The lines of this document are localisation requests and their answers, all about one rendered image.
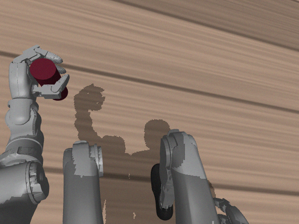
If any right robot hand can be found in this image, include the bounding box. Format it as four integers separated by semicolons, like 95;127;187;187
213;197;249;224

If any left robot arm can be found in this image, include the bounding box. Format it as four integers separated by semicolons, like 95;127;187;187
0;98;49;224

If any left robot hand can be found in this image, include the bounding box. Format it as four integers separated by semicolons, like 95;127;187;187
9;45;70;101

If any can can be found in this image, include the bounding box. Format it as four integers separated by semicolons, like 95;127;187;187
29;58;68;101

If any right robot foot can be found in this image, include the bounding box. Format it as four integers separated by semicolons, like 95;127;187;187
151;163;173;220

